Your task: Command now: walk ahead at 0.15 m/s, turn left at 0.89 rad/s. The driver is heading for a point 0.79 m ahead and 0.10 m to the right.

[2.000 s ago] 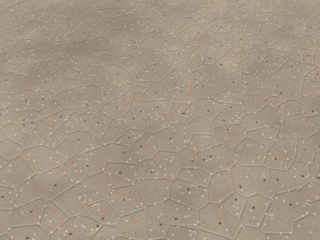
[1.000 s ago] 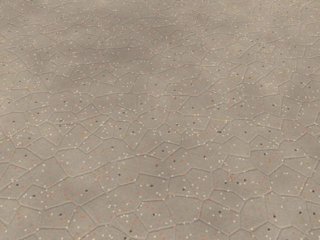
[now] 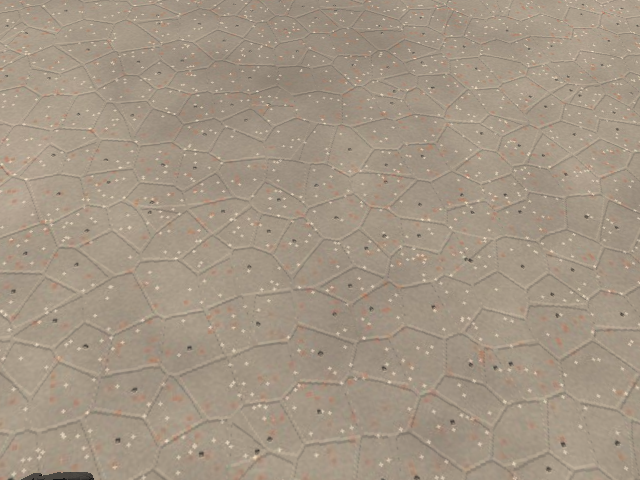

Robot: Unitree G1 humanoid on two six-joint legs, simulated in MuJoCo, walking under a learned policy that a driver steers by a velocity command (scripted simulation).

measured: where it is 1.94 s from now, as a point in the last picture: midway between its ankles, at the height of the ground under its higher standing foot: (395, 249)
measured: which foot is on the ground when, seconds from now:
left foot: down 0.00-0.50, up 0.52-0.92, down 0.94-1.00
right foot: up 0.00-0.46, down 0.48-0.92, up 0.94-1.00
